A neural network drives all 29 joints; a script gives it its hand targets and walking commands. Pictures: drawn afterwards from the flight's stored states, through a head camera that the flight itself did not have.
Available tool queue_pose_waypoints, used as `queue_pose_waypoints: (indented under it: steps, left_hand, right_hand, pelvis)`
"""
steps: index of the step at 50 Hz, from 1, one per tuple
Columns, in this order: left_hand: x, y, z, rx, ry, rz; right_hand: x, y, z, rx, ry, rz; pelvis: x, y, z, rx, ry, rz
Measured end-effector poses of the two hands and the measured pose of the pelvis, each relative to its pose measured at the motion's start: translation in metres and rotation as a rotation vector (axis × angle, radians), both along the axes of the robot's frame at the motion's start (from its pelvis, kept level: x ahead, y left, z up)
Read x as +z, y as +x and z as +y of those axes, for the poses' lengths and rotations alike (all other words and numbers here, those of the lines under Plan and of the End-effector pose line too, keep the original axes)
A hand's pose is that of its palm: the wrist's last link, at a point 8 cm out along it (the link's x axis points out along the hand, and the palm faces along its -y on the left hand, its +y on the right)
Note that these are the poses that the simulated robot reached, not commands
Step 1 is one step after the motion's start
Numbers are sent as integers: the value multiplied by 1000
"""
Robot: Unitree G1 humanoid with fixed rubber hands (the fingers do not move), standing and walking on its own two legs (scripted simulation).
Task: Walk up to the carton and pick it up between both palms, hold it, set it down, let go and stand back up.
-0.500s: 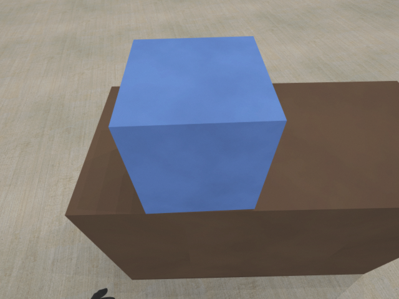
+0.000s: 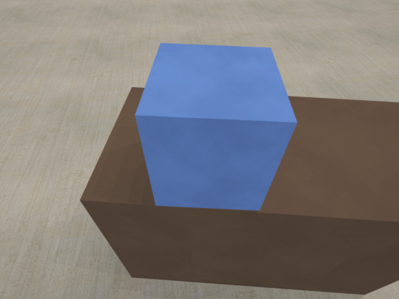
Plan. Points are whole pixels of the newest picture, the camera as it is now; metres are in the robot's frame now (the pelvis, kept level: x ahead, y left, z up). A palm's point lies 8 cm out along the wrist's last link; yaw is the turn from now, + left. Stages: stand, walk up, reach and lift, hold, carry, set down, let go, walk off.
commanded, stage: walk up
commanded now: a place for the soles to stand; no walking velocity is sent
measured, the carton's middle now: (211, 129) +0.49 -0.01 +0.08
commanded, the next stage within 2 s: none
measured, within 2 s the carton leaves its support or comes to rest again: neither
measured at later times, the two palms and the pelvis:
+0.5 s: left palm out of the picture +0.03 +0.25 -0.14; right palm out of the picture +0.03 -0.25 -0.13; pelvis +0.02 -0.01 +0.00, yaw +2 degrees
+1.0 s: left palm out of the picture +0.03 +0.26 -0.15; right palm out of the picture +0.07 -0.26 -0.13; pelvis +0.02 -0.02 -0.01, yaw +6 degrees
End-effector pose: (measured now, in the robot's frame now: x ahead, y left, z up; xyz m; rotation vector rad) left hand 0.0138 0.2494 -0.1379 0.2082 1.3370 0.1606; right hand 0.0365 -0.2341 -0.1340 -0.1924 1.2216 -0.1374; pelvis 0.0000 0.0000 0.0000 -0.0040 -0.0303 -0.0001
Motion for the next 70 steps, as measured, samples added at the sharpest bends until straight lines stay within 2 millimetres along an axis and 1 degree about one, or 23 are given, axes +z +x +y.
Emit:
queue_pose_waypoints:
  steps: [3, 7, 12, 17, 21, 27, 33, 39, 44, 50, 55, 60, 64, 67, 70]
  left_hand:
    - [2, -8, 1, 13, 14, 25]
    - [3, -11, 1, 11, 17, 47]
    - [0, -6, -3, 2, 4, 49]
    - [-5, 5, -1, -9, -1, 35]
    - [-7, 14, 1, -9, 1, 19]
    - [-5, 22, 0, -6, 14, 8]
    - [-1, 25, 2, 13, 36, 5]
    - [-2, 23, 4, 39, 43, -3]
    - [-7, 19, 4, 50, 36, -6]
    - [-11, 16, 6, 50, 30, -12]
    - [-9, 17, 5, 45, 35, -29]
    - [-4, 16, -1, 64, 47, -57]
    - [-4, 9, -3, 102, 52, -69]
    - [-5, 0, -6, 120, 42, -67]
    - [-9, -11, -11, 127, 20, -50]
  right_hand:
    - [-3, -2, 2, 7, 12, 14]
    - [-5, -12, 4, 10, 16, 53]
    - [-4, -24, 1, 9, 0, 104]
    - [0, -26, -5, 17, -33, 123]
    - [3, -19, -12, 21, -53, 121]
    - [1, 1, -17, 50, -55, 94]
    - [-4, 22, -18, 77, -48, 63]
    - [-5, 34, -20, 102, -58, 45]
    - [-3, 38, -23, 117, -78, 35]
    - [0, 35, -30, 121, -101, 30]
    - [3, 33, -40, 115, -112, 21]
    - [2, 40, -50, 130, -113, 8]
    - [0, 48, -47, 157, -111, 1]
    - [1, 52, -40, 180, -106, 1]
    - [-1, 52, -31, 191, -95, 4]
  pelvis:
    - [1, 1, -1, 2, -3, 5]
    - [1, 3, -3, 5, -6, 11]
    - [1, 6, -3, 7, -8, 14]
    - [0, 12, -4, 20, -5, 15]
    - [-1, 17, -6, 27, -3, 20]
    - [-2, 23, -9, 42, -4, 25]
    - [-4, 26, -13, 61, -9, 22]
    - [-7, 25, -15, 81, -14, 17]
    - [-9, 21, -16, 94, -16, 13]
    - [-12, 16, -16, 103, -13, 13]
    - [-12, 15, -21, 99, -7, 19]
    - [-12, 15, -27, 115, -13, 18]
    - [-12, 12, -29, 140, -12, 5]
    - [-12, 9, -29, 153, -7, -4]
    - [-12, 7, -26, 166, -11, -12]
